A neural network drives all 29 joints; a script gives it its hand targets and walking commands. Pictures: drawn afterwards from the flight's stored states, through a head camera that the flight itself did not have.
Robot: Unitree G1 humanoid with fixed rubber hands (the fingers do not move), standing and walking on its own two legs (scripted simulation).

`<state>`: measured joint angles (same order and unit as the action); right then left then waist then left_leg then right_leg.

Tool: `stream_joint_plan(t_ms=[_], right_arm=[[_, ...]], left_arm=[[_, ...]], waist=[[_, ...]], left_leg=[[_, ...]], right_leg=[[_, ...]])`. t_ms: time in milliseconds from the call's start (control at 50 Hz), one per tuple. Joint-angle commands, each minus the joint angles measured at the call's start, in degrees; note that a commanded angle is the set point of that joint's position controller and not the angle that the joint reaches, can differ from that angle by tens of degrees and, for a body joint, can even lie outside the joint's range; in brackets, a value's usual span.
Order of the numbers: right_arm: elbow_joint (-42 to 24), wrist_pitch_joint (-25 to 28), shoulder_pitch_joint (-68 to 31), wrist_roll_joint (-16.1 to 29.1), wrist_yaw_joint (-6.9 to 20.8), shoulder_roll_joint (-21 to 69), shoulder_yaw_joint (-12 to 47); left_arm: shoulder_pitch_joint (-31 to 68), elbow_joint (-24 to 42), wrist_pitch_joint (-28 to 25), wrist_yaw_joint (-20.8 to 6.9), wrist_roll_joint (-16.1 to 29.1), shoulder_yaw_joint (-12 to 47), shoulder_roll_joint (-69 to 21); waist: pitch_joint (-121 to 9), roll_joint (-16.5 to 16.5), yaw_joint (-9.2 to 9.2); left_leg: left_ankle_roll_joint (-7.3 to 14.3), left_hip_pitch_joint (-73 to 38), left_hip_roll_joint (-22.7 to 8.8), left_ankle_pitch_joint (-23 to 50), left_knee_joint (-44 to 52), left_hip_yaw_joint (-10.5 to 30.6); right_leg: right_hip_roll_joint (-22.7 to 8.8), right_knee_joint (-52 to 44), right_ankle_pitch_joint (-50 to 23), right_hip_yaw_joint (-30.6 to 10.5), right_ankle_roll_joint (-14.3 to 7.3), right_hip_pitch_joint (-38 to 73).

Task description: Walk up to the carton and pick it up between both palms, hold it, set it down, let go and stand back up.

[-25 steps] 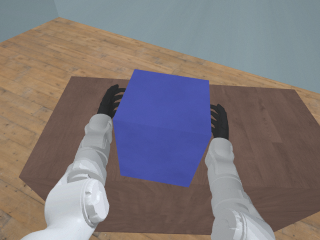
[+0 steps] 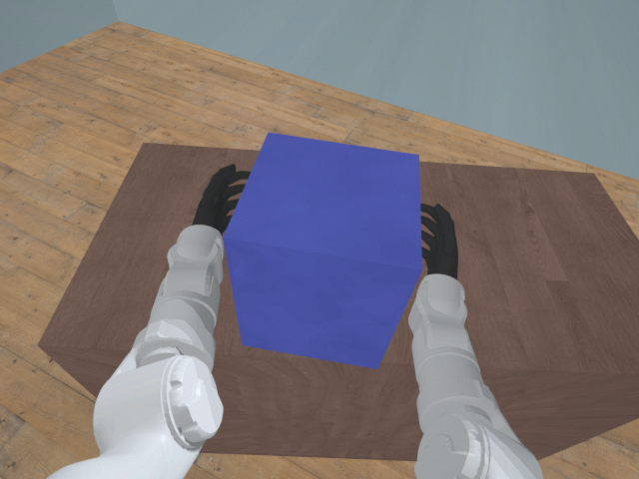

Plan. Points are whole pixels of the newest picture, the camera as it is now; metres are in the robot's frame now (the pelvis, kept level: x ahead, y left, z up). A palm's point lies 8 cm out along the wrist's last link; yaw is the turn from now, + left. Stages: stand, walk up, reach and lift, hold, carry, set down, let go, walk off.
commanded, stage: set down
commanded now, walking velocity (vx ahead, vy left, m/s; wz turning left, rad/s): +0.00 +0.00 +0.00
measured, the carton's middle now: (325, 255) +0.43 -0.01 +0.03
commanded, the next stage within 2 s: none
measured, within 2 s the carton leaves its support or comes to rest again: neither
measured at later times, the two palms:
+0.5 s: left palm (211, 225) +0.43 +0.14 +0.09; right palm (440, 269) +0.37 -0.15 +0.07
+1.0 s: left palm (203, 224) +0.46 +0.16 +0.07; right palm (467, 259) +0.40 -0.20 +0.06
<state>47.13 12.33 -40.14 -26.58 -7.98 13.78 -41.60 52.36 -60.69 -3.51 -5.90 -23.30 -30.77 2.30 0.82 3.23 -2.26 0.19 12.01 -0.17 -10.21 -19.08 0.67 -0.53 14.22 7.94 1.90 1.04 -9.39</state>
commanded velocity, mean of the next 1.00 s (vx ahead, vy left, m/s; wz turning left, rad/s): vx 0.00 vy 0.00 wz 0.00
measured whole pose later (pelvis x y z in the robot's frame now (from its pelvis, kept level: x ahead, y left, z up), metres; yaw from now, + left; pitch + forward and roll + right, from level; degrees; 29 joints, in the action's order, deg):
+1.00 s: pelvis -0.01 +0.01 -0.02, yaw -3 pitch +17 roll -3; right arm 71.3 13.0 -51.7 12.8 -11.3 -7.7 -5.3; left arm 61.0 -84.2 -13.3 0.4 10.6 0.1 16.2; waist -10.7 -0.3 -4.5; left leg 0.3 36.1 -2.0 -15.3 -34.6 -0.6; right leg 1.1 27.5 11.2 0.6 1.3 -33.2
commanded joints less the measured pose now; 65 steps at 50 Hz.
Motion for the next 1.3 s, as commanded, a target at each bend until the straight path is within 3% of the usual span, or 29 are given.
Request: stream_joint_plan(t_ms=[0,20,180,260,280,420,460,480,540,600,640,680,740,800,860,940,980,1040,1080,1160,1220,1280], right_arm=[[1.14,3.13,-31.50,-3.60,8.37,23.06,17.77],[1.42,3.41,-31.21,-3.80,8.35,22.67,17.30],[2.14,2.81,-28.74,-4.95,8.15,22.54,16.43],[2.71,2.48,-26.70,-5.15,7.82,20.37,15.44],[2.25,2.53,-27.18,-5.14,7.83,20.47,15.48],[3.45,1.97,-24.47,-4.21,7.34,15.34,14.10],[3.61,1.98,-22.12,-1.29,5.38,5.12,12.98],[3.80,2.09,-21.14,0.38,3.72,-1.13,12.16],[5.30,2.44,-24.34,10.46,-1.38,-9.67,17.08],[4.81,3.27,-30.55,18.21,-2.96,-12.62,21.91],[2.95,3.75,-32.76,21.04,-3.16,-14.76,24.05],[5.24,3.71,-33.59,24.33,-3.56,-17.65,26.69],[9.66,4.69,-33.42,28.44,-4.37,-22.25,28.54],[12.00,4.90,-34.09,32.64,-4.50,-24.55,31.14],[14.36,4.57,-34.38,36.23,-3.86,-28.19,33.57],[13.58,3.34,-35.90,40.93,-3.06,-30.12,37.82],[11.02,2.41,-37.46,42.67,-2.52,-30.17,38.79],[8.66,0.16,-38.94,45.26,-1.70,-32.06,40.71],[7.74,-1.69,-39.88,46.09,-1.71,-32.77,41.64],[5.04,-5.40,-42.12,45.88,-1.99,-33.75,40.63],[5.13,-9.09,-43.81,45.56,-2.81,-33.52,40.99],[2.43,-11.16,-46.50,44.75,-3.92,-33.61,39.54]], left_arm=[[26.54,-0.17,-0.57,-6.04,-2.20,11.37,-28.97],[26.56,0.23,-0.89,-5.99,-1.80,11.84,-29.20],[24.79,-0.09,-0.40,-6.01,-3.66,8.94,-26.59],[24.01,0.96,-0.04,-5.93,-3.42,8.97,-25.26],[24.55,1.31,-0.13,-5.74,-3.39,8.81,-24.81],[22.48,1.14,0.17,-4.60,-4.26,6.94,-19.45],[21.98,2.44,-0.06,-2.29,-2.08,6.21,-9.59],[22.22,3.18,-0.54,-0.64,0.17,6.85,-3.37],[28.07,4.69,-3.22,4.92,11.72,16.19,7.14],[32.59,0.53,-7.40,8.52,19.76,21.20,11.19],[32.94,-4.51,-10.26,8.88,23.87,23.02,13.95],[33.03,-9.72,-11.99,8.25,26.17,24.34,17.05],[33.87,-11.38,-12.77,7.45,28.57,26.32,18.78],[34.53,-13.36,-12.91,6.97,31.11,28.25,20.27],[35.29,-11.34,-12.65,7.20,32.14,29.43,21.13],[34.83,-14.11,-12.53,6.09,35.05,30.90,23.61],[37.73,-12.28,-13.34,6.14,37.54,32.89,24.01],[39.12,-10.51,-12.40,5.94,40.43,35.26,24.77],[39.85,-9.06,-11.01,5.44,42.09,36.93,24.94],[42.41,-7.81,-7.92,4.84,45.10,39.95,26.51],[43.22,-9.17,-4.82,4.38,45.82,39.76,28.48],[45.90,-7.42,-3.03,4.92,46.55,39.73,30.26]], waist=[[-26.51,-6.66,-0.81],[-27.89,-6.60,-1.38],[-23.06,-5.72,-0.18],[-22.08,-5.27,-1.30],[-22.68,-5.32,-0.52],[-19.55,-6.32,0.14],[-19.99,-6.22,0.06],[-20.41,-5.29,-1.08],[-27.51,-6.82,-3.29],[-42.95,-9.95,-1.92],[-52.01,-8.50,-1.33],[-54.73,-7.45,-1.65],[-55.78,-8.34,-3.29],[-54.14,-8.10,-3.47],[-55.27,-11.66,-3.11],[-51.99,-8.07,-2.28],[-54.45,-8.80,-2.24],[-56.46,-11.00,-2.37],[-56.57,-10.49,-2.99],[-55.32,-9.86,-3.80],[-51.05,-7.18,-3.80],[-52.92,-7.74,-3.32]], left_leg=[[-3.87,-8.47,-0.20,18.72,0.50,-7.68],[-4.15,-9.11,-0.32,19.42,0.22,-7.54],[-2.68,-5.74,0.04,13.72,1.98,-8.01],[-2.72,-7.37,-0.19,13.48,1.93,-8.06],[-2.58,-7.17,-0.16,13.57,1.97,-8.10],[-2.48,-6.48,-0.09,11.55,2.25,-8.22],[-2.82,-7.16,-0.22,12.98,1.56,-8.49],[-2.83,-6.29,-0.19,11.45,1.45,-8.34],[-3.01,-0.63,-0.44,10.05,-1.72,-7.11],[-4.20,1.65,-0.80,16.39,-7.96,-5.35],[-4.52,2.64,-0.50,21.08,-11.71,-4.83],[-4.66,2.85,0.07,24.88,-13.95,-4.39],[-6.08,-0.31,-0.34,32.85,-16.43,-3.28],[-6.44,-0.67,-0.63,33.42,-17.25,-2.60],[-7.63,-5.38,-0.97,39.14,-18.66,-2.32],[-5.64,-0.92,-0.33,31.61,-17.27,-2.60],[-5.39,0.29,-0.30,27.31,-16.89,-2.77],[-5.46,-2.29,-0.31,27.46,-17.00,-2.57],[-5.05,-2.77,-0.22,26.53,-16.87,-2.37],[-4.29,-1.30,-0.02,20.10,-15.31,-2.07],[-2.69,1.01,0.28,14.02,-13.27,-2.22],[-2.56,1.30,0.44,13.33,-12.11,-2.24]], right_leg=[[2.25,1.67,-12.16,6.16,1.34,10.06],[2.34,1.45,-12.33,6.31,1.15,9.53],[1.65,1.70,-10.76,5.70,1.85,10.93],[1.82,1.24,-9.37,5.81,1.93,9.45],[1.81,1.18,-8.75,5.90,1.92,9.09],[1.74,1.61,-6.70,5.60,1.92,8.86],[1.98,1.98,-6.93,5.02,2.07,8.28],[2.08,2.19,-6.77,4.75,2.24,7.82],[2.32,4.69,-10.73,2.82,1.68,4.54],[2.55,8.96,-17.48,1.83,0.20,-0.33],[2.56,11.78,-22.44,1.71,0.09,-1.01],[2.40,13.89,-27.79,1.24,0.43,0.23],[3.33,15.23,-31.67,2.09,0.63,-2.71],[3.63,15.03,-28.77,2.55,0.71,-7.07],[4.29,14.80,-28.16,2.83,0.04,-11.73],[3.66,15.23,-25.36,1.96,0.92,-10.37],[3.47,15.51,-21.34,2.18,0.83,-11.97],[3.57,15.15,-20.37,2.17,0.03,-13.73],[3.50,14.81,-19.77,1.91,-0.23,-14.42],[3.23,14.51,-15.86,2.04,-0.36,-14.37],[2.57,13.42,-12.23,1.27,-0.57,-12.87],[2.74,13.50,-13.40,1.45,-0.71,-10.88]])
